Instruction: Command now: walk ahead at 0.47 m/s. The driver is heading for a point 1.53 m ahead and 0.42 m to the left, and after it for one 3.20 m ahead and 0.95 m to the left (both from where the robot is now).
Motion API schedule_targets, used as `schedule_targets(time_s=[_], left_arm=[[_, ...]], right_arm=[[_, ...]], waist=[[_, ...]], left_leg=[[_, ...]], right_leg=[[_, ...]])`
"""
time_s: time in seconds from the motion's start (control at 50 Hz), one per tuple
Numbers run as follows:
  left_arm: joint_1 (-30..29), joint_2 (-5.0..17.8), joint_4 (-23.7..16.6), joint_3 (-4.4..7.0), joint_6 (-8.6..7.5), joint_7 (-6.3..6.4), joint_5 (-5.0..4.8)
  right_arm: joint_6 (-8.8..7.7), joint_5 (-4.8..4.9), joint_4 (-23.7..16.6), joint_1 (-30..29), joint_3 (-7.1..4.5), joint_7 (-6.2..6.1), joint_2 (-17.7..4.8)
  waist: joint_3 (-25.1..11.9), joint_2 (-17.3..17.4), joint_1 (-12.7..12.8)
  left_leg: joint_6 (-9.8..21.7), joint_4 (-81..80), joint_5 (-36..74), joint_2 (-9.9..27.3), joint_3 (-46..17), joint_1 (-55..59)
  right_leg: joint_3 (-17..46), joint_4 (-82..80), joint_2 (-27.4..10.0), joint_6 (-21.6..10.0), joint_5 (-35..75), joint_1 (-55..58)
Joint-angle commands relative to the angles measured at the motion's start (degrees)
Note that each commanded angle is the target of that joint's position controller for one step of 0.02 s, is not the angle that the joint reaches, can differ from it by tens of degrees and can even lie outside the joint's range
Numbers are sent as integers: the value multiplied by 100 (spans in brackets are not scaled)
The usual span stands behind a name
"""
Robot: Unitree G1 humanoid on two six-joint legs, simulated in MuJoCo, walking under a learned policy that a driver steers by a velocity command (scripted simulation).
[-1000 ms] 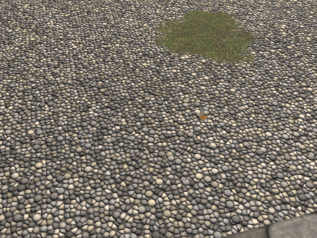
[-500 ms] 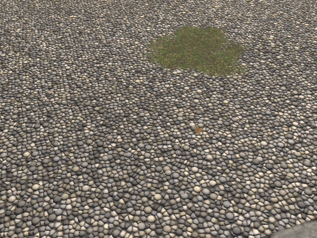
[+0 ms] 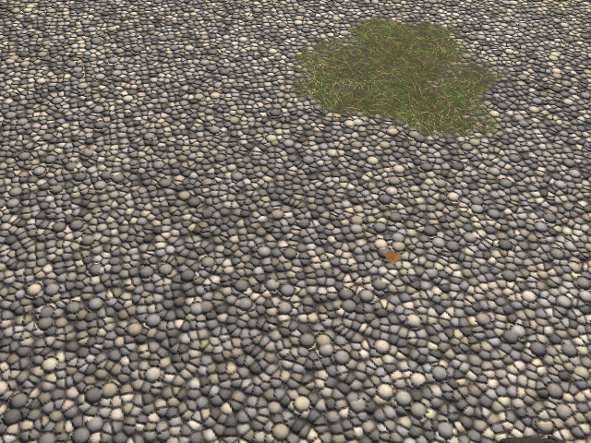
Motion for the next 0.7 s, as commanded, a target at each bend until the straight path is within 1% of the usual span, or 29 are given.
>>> schedule_targets(time_s=[0.02,0.04,0.06,0.08,0.1,0.12,0.14,0.18,0.22,0.26,0.32,0.38,0.42,0.44,0.46,0.48,0.5,0.52,0.54,0.56,0.58,0.6,0.62,0.64,0.66,0.7], left_arm=[[101,736,-497,187,-51,-36,66],[-339,701,-598,174,-69,-85,103],[-468,534,-630,159,-60,-117,89],[-441,487,-640,157,-2,-142,145],[-360,402,-594,145,68,-178,175],[-361,361,-603,144,114,-204,180],[-497,353,-657,149,146,-219,179],[-1009,364,-844,150,195,-240,180],[-1580,385,-1053,146,209,-258,173],[-2068,327,-1232,113,191,-276,148],[-2649,244,-1428,50,167,-291,105],[-3056,293,-1611,37,148,-270,100],[-3135,356,-1702,54,113,-256,97],[-3033,394,-1701,71,89,-241,95],[-2748,457,-1633,105,64,-208,96],[-2159,563,-1456,165,30,-161,103],[-1188,705,-1148,246,-27,-103,151],[-141,1136,-935,377,-64,-24,300],[155,1636,-879,516,-23,-25,356],[-205,1337,-913,474,50,-82,109],[-831,1055,-995,389,40,-96,43],[-1117,731,-1015,310,-7,-117,63],[-1206,579,-971,265,-47,-99,63],[-1218,421,-885,212,-76,-77,47],[-1100,405,-815,195,-119,-69,45],[-831,549,-676,220,-197,-63,0]], right_arm=[[55,143,388,1817,-376,-19,-1249],[10,168,286,1330,-261,11,-789],[-43,139,315,1169,-198,17,-591],[-93,134,403,1192,-151,-5,-475],[-141,121,478,1263,-116,-15,-391],[-193,120,559,1442,-112,-18,-404],[-229,131,634,1612,-117,-20,-446],[-250,145,737,1868,-125,-30,-524],[-247,157,816,2128,-104,-36,-509],[-245,172,879,2328,-78,-40,-476],[-257,169,992,2663,-61,-71,-497],[-228,117,1123,2954,-50,-120,-521],[-199,76,1180,2982,-58,-159,-571],[-188,63,1185,2912,-64,-176,-606],[-180,54,1183,2822,-75,-189,-662],[-162,48,1192,2767,-89,-188,-722],[-141,85,1174,2664,-81,-177,-721],[-162,150,982,2579,-20,-157,-561],[-158,378,879,3269,78,-88,35],[-134,224,926,2842,-100,-137,-619],[-166,205,747,2367,-120,-123,-583],[-191,190,709,2138,-100,-107,-480],[-138,117,721,2077,-114,-85,-414],[-51,32,740,2181,-97,-43,-315],[19,9,755,2231,-90,1,-215],[108,-19,683,2052,-93,65,-165]], waist=[[-937,781,-584],[-348,281,-507],[-82,225,-344],[-23,331,-191],[-64,350,-98],[-100,364,-74],[-79,341,-67],[74,296,-119],[205,249,-240],[246,242,-350],[234,323,-534],[267,358,-659],[262,395,-623],[202,430,-534],[41,499,-381],[-279,547,-139],[-779,442,284],[-1482,54,648],[-2197,-1311,296],[-1913,-361,291],[-1027,-303,51],[-604,-83,-78],[-379,-95,-244],[-308,-173,-416],[-326,-237,-476],[-234,-228,-539]], left_leg=[[1077,-2188,-2550,2331,-4280,3297],[982,-2325,-2235,2076,-3424,2453],[807,-2488,-1673,1766,-2808,1907],[685,-2568,-1117,1546,-2379,1545],[631,-2622,-698,1408,-2044,1381],[666,-2644,-281,1371,-1864,1354],[694,-2701,-50,1338,-1709,1394],[715,-2879,25,1277,-1482,1524],[693,-2960,304,1200,-1309,1757],[607,-2920,783,1079,-1070,1902],[494,-2816,1426,1038,-867,2201],[509,-2607,2024,1198,-851,2843],[505,-2347,2605,1333,-849,3245],[463,-2116,3182,1362,-798,3351],[393,-1725,4030,1359,-732,3393],[323,-1033,4694,1311,-674,3396],[214,46,4491,1135,-500,2985],[119,1643,2749,902,-338,1778],[-155,3863,-1751,-215,-84,-399],[-43,4319,-2061,-95,-915,-890],[-12,4146,-1532,189,-955,-1100],[-22,3844,-1199,376,-921,-949],[-55,3557,-1067,507,-903,-733],[-126,3317,-989,591,-879,-442],[-183,3186,-953,591,-833,-296],[-288,2956,-802,642,-703,-448]], right_leg=[[236,3682,-96,-275,260,-3584],[170,3395,-363,-294,746,-3559],[126,3011,-548,-291,964,-3340],[122,2713,-665,-241,1031,-3056],[81,2561,-699,-191,1069,-2843],[2,2468,-687,-152,1124,-2813],[-54,2323,-721,-110,1233,-2946],[-170,1940,-816,-3,1616,-3415],[-277,1400,-857,103,2036,-3830],[-406,705,-794,169,2440,-3852],[-608,-128,-614,158,2849,-3636],[-685,-577,-490,54,2725,-3687],[-696,-807,-402,-82,2353,-3616],[-738,-934,-302,-175,2102,-3369],[-804,-1045,-131,-278,1830,-2900],[-861,-1200,64,-401,1659,-2195],[-829,-1558,77,-569,1946,-951],[305,-1548,-1002,-881,1560,619],[3195,-2009,-2695,-1737,1367,2165],[3474,-2365,-2449,-1623,1245,1737],[2458,-2505,-2233,-1432,1454,903],[1878,-2727,-1976,-1274,2020,212],[1431,-2857,-1723,-1086,2308,-254],[1068,-2996,-1505,-940,2516,-625],[901,-3068,-1447,-923,2708,-753],[640,-3225,-1358,-964,2981,-839]])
